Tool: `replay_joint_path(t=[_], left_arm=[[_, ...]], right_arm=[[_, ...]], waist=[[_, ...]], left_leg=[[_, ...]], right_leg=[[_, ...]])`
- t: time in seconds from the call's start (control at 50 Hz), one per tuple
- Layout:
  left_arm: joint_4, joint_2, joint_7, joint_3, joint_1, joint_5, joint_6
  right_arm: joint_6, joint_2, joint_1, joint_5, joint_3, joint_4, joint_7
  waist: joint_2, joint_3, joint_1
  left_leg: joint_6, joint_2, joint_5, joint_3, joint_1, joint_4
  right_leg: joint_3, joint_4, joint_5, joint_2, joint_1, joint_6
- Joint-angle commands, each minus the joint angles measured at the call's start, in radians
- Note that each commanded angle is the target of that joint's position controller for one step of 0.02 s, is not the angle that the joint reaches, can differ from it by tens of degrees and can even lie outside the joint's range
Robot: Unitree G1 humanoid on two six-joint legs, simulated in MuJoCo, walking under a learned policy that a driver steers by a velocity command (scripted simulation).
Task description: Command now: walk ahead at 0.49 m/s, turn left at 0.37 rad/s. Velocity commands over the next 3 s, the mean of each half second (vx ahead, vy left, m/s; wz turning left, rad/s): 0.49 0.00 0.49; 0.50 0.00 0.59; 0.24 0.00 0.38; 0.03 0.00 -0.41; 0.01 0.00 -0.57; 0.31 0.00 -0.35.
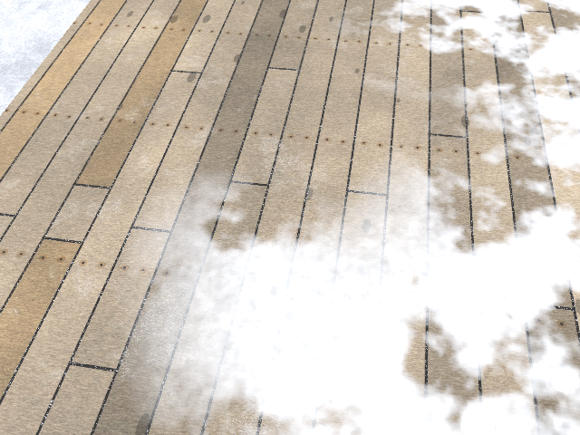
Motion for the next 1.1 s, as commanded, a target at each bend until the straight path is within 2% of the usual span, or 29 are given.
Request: replay_joint_path(t=[0.02,0.06,0.12,0.16,0.18,0.2,0.22,0.24,0.26,0.28,0.3,0.36,0.44,0.52,0.56,0.6,0.62,0.64,0.66,0.68,0.7,0.72,0.78,0.8,0.88,0.9,0.96,1.04,1.1], left_arm=[[-0.032,0.165,0.012,0.039,0.001,-0.009,-0.01],[-0.014,0.173,0.017,0.041,0.02,-0.012,0.007],[-0.016,0.212,0.035,0.049,0.012,-0.011,0.034],[-0.03,0.231,0.049,0.051,-0.009,-0.008,0.052],[-0.056,0.217,0.054,0.042,-0.013,0.0,0.044],[-0.111,0.06,0.031,-0.012,0.106,0.018,0.014],[-0.11,0.162,0.01,0.007,0.02,-0.007,-0.027],[-0.152,0.194,-0.003,0.016,-0.094,-0.047,-0.044],[-0.171,0.17,0.0,0.006,-0.129,-0.036,-0.054],[-0.171,0.163,0.007,0.01,-0.147,-0.011,-0.054],[-0.171,0.167,0.007,0.015,-0.126,-0.002,-0.044],[-0.157,0.135,0.012,0.008,-0.079,0.012,-0.009],[-0.196,0.083,0.011,-0.017,-0.239,0.013,-0.005],[-0.22,0.115,-0.003,-0.005,-0.339,-0.012,-0.019],[-0.222,0.146,-0.007,0.012,-0.331,-0.018,-0.026],[-0.201,0.165,-0.007,0.033,-0.241,-0.02,-0.034],[-0.19,0.191,0.0,0.047,-0.153,-0.011,-0.038],[-0.181,0.245,0.009,0.062,-0.017,0.001,-0.038],[-0.142,0.311,-0.004,0.078,0.044,0.013,-0.023],[-0.167,0.215,-0.009,0.06,-0.007,-0.001,-0.021],[-0.171,0.169,-0.004,0.046,-0.042,-0.007,-0.014],[-0.175,0.146,-0.003,0.036,-0.083,0.001,-0.011],[-0.146,0.105,0.004,0.027,-0.113,0.007,-0.013],[-0.134,0.119,0.005,0.03,-0.111,0.004,-0.017],[-0.092,0.139,0.008,0.043,-0.087,0.003,-0.019],[-0.084,0.162,0.009,0.047,-0.089,0.003,-0.017],[-0.062,0.174,0.014,0.051,-0.084,-0.003,-0.006],[-0.021,0.209,0.016,0.06,-0.036,-0.021,0.011],[-0.021,0.239,0.028,0.067,-0.062,-0.029,0.03]], right_arm=[[-0.021,-0.017,-0.156,0.003,0.009,-0.111,0.024],[-0.025,-0.022,-0.194,0.005,0.009,-0.138,0.042],[-0.017,-0.065,-0.151,0.001,-0.011,-0.154,0.052],[-0.008,-0.147,0.079,0.004,-0.054,-0.114,0.038],[0.004,-0.209,0.239,0.003,-0.078,-0.09,0.019],[-0.003,-0.308,0.241,0.0,-0.096,-0.102,0.015],[-0.003,-0.208,0.27,-0.002,-0.071,-0.105,0.008],[-0.004,-0.17,0.232,-0.01,-0.06,-0.099,0.001],[-0.006,-0.16,0.169,-0.004,-0.057,-0.106,0.0],[-0.007,-0.143,0.112,-0.002,-0.051,-0.115,-0.002],[-0.009,-0.135,0.079,-0.016,-0.046,-0.127,-0.005],[-0.011,-0.135,0.048,-0.011,-0.047,-0.119,-0.016],[0.003,-0.171,0.078,0.0,-0.059,-0.094,-0.036],[0.017,-0.178,0.152,0.009,-0.06,-0.068,-0.04],[0.019,-0.168,0.159,0.008,-0.058,-0.064,-0.041],[0.022,-0.144,0.142,0.004,-0.052,-0.07,-0.04],[0.019,-0.097,0.148,-0.001,-0.037,-0.075,-0.038],[0.015,-0.015,0.186,-0.017,-0.011,-0.086,-0.034],[0.007,-0.023,0.275,0.021,-0.005,-0.131,-0.034],[0.012,-0.128,0.253,0.029,-0.029,-0.098,-0.041],[0.019,-0.163,0.163,0.018,-0.041,-0.108,-0.042],[0.025,-0.149,0.131,0.005,-0.041,-0.111,-0.043],[0.034,-0.101,0.102,0.006,-0.041,-0.12,-0.032],[0.039,-0.084,0.104,0.009,-0.037,-0.127,-0.03],[0.045,-0.064,0.042,0.001,-0.032,-0.139,-0.027],[0.043,-0.05,0.018,0.003,-0.025,-0.152,-0.022],[0.032,-0.038,-0.066,0.002,-0.017,-0.163,-0.001],[0.027,-0.026,-0.167,0.007,-0.01,-0.202,0.025],[0.031,-0.075,-0.119,-0.01,-0.037,-0.204,0.032]], waist=[[-0.079,0.104,0.026],[-0.078,0.102,0.028],[-0.144,0.008,-0.027],[-0.157,-0.131,-0.16],[-0.083,-0.232,-0.239],[0.21,-0.369,-0.127],[0.075,-0.462,-0.194],[0.03,-0.302,-0.199],[-0.081,-0.189,-0.149],[-0.119,-0.109,-0.109],[-0.076,-0.076,-0.069],[-0.044,-0.049,-0.026],[-0.001,-0.014,-0.083],[0.037,-0.037,-0.131],[0.062,-0.04,-0.114],[0.083,-0.051,-0.056],[0.063,-0.101,-0.011],[-0.108,-0.229,0.025],[-0.437,-0.282,-0.028],[-0.268,-0.176,-0.006],[-0.191,-0.081,0.009],[-0.128,-0.042,-0.006],[-0.16,0.005,-0.03],[-0.189,0.006,-0.04],[-0.113,0.014,-0.026],[-0.142,0.024,-0.027],[-0.115,0.047,0.005],[-0.107,0.081,0.029],[-0.142,0.017,-0.028]], left_leg=[[0.023,-0.016,0.069,0.042,0.025,-0.129],[0.049,-0.035,0.011,0.067,-0.001,-0.175],[0.102,-0.121,-0.156,0.154,0.116,-0.17],[0.163,-0.179,-0.17,0.158,0.44,-0.21],[0.221,-0.072,-0.152,-0.021,0.771,-0.222],[0.462,0.236,-0.27,-0.648,1.165,-0.274],[0.446,0.246,-0.356,-0.789,1.23,-0.394],[0.376,0.208,-0.309,-0.612,1.119,-0.418],[0.342,0.166,-0.209,-0.504,0.949,-0.432],[0.326,0.129,-0.098,-0.428,0.802,-0.451],[0.333,0.106,-0.004,-0.384,0.684,-0.474],[0.329,0.066,0.042,-0.297,0.501,-0.525],[0.254,-0.024,-0.07,-0.186,0.362,-0.506],[0.214,0.001,-0.232,-0.277,0.432,-0.443],[0.193,0.028,-0.295,-0.351,0.486,-0.383],[0.159,0.016,-0.31,-0.376,0.485,-0.298],[0.122,-0.029,-0.325,-0.339,0.439,-0.17],[0.075,-0.111,-0.546,-0.221,0.32,0.143],[0.038,-0.174,-0.712,-0.121,-0.002,0.422],[0.019,-0.103,-0.622,-0.145,-0.086,0.538],[0.011,-0.077,-0.532,-0.116,-0.102,0.564],[0.003,-0.047,-0.46,-0.101,-0.063,0.545],[-0.003,0.007,-0.37,-0.071,0.015,0.463],[-0.01,0.013,-0.357,-0.063,0.016,0.446],[-0.025,0.017,-0.254,-0.065,-0.057,0.323],[-0.028,0.027,-0.216,-0.061,-0.053,0.257],[-0.02,0.018,-0.102,-0.002,-0.005,0.079],[0.02,0.001,-0.104,0.061,0.034,-0.069],[0.07,-0.096,-0.203,0.146,0.208,-0.11]], right_leg=[[0.036,-0.086,0.393,-0.282,-0.066,-0.094],[0.014,-0.033,0.521,-0.304,0.035,-0.085],[-0.026,0.166,1.044,-0.309,0.136,-0.055],[-0.053,0.498,1.178,-0.288,0.055,-0.028],[-0.049,0.783,0.89,-0.254,-0.189,-0.001],[0.031,1.217,-0.141,-0.015,-0.669,0.08],[0.251,1.306,-0.272,-0.014,-0.789,0.062],[0.255,1.257,-0.193,-0.069,-0.851,0.044],[0.239,1.152,-0.133,-0.109,-0.83,0.039],[0.221,1.06,-0.11,-0.134,-0.786,0.049],[0.221,1.029,-0.097,-0.15,-0.71,0.061],[0.186,0.895,-0.065,-0.167,-0.631,0.109],[0.147,0.561,0.206,-0.121,-0.534,0.139],[0.177,0.375,0.311,-0.069,-0.468,0.129],[0.201,0.332,0.252,-0.067,-0.438,0.104],[0.185,0.284,0.196,-0.068,-0.318,0.06],[0.219,0.269,0.164,-0.123,-0.17,0.021],[0.418,0.251,0.08,-0.32,0.062,-0.044],[0.918,0.105,-0.272,-0.499,0.233,-0.187],[0.913,0.06,-0.445,-0.474,0.161,-0.166],[0.736,0.068,-0.349,-0.433,0.073,-0.127],[0.602,0.064,-0.188,-0.386,-0.016,-0.11],[0.369,0.008,0.044,-0.295,-0.133,-0.097],[0.34,-0.008,0.079,-0.308,-0.146,-0.114],[0.21,-0.034,0.246,-0.311,-0.079,-0.126],[0.192,-0.036,0.284,-0.335,-0.085,-0.136],[0.077,-0.038,0.318,-0.306,-0.068,-0.11],[0.007,-0.023,0.385,-0.336,0.003,-0.092],[-0.059,0.172,0.948,-0.318,0.029,-0.06]])
Next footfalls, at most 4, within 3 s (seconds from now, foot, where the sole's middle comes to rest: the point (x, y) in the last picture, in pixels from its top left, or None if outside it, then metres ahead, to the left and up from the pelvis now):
0.18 left None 0.29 0.11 -0.78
0.62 right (353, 399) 0.57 -0.05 -0.78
1.16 left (204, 349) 0.68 0.32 -0.78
1.66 right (271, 297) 0.84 0.16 -0.78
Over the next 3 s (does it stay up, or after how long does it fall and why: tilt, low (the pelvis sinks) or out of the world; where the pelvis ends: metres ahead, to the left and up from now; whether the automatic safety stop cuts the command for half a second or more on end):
stays up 0.87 0.26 -0.01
